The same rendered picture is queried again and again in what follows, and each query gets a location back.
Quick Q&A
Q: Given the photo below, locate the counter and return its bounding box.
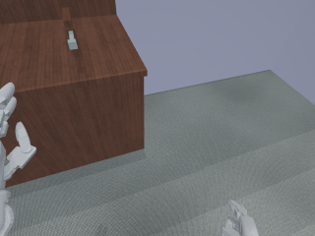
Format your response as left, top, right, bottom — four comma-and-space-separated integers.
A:
0, 0, 148, 188

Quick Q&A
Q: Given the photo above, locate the robot left forearm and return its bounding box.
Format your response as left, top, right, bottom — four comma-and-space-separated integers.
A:
0, 190, 16, 236

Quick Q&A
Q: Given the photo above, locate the tap lever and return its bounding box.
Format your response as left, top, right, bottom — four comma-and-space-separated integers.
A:
67, 30, 78, 50

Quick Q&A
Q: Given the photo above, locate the left robot hand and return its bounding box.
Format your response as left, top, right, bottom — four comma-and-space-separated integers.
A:
0, 82, 36, 191

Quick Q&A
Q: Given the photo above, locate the right robot hand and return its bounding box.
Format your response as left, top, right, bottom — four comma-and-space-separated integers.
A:
222, 199, 259, 236

